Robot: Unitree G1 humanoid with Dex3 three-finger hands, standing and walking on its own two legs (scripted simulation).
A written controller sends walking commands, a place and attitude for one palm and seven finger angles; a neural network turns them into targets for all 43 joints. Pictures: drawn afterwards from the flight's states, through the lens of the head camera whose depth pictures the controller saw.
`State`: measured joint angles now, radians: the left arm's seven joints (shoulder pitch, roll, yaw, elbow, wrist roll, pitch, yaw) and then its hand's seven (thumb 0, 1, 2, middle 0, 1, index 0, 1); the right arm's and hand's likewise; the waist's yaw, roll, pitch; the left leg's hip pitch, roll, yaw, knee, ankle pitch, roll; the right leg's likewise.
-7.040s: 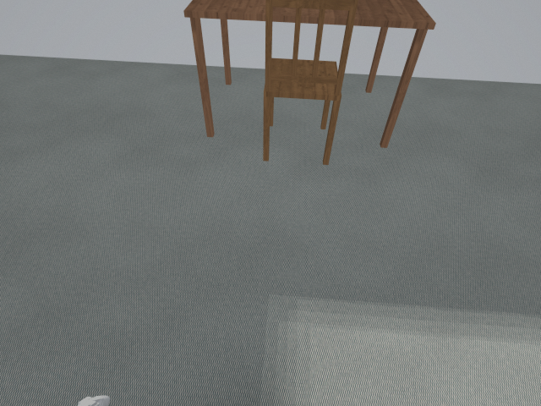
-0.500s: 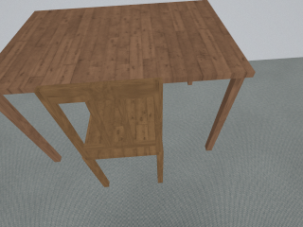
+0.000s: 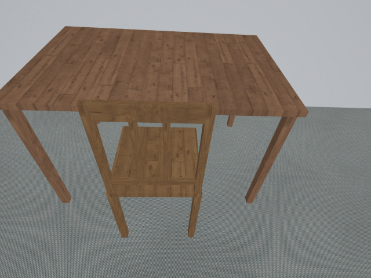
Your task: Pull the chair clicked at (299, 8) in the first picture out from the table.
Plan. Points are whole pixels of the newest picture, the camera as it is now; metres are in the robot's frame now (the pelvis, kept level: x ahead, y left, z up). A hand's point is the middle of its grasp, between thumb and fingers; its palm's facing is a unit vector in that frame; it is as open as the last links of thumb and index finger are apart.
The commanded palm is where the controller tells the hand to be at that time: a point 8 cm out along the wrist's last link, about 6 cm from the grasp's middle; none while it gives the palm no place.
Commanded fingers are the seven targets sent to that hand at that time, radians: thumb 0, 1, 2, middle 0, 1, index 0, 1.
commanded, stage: look again from close up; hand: left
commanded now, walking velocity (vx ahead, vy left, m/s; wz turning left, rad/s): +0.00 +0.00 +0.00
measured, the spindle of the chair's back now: (137, 153) +0.52 +0.19 -0.10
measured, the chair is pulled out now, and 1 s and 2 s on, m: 0.00 0.00 0.00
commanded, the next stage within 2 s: none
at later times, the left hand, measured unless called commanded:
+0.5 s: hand out of the picture -0.04 +0.18 -0.18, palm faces +0.05 -0.99 -0.12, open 7.4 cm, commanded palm none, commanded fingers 0.00 0.90 0.90 -0.20 -0.30 -0.20 -0.30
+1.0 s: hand out of the picture -0.03 +0.19 -0.18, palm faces +0.03 -0.99 -0.14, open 7.4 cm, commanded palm none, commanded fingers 0.00 0.90 0.90 -0.20 -0.30 -0.20 -0.30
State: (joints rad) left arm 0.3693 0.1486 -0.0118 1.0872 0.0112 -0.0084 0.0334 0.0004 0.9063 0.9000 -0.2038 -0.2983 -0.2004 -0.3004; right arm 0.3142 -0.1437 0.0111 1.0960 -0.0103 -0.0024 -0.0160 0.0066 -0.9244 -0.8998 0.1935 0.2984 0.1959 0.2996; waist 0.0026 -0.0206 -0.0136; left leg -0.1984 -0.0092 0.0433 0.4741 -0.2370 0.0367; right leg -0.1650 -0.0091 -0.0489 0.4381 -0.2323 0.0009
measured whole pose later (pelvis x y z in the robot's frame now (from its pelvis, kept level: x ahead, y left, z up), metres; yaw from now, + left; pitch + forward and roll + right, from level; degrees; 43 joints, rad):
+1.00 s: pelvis +0.01 +0.04 +0.00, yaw -1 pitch -2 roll +0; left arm 0.38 0.12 -0.01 1.11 0.01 -0.01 0.04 0.00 0.91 0.90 -0.20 -0.30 -0.20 -0.30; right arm 0.31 -0.12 0.02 1.14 0.00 -0.02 -0.02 0.01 -0.91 -0.90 0.19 0.30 0.20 0.30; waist 0.00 -0.02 0.01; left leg -0.17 -0.07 0.08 0.40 -0.21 0.09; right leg -0.16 -0.07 -0.01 0.41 -0.22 0.06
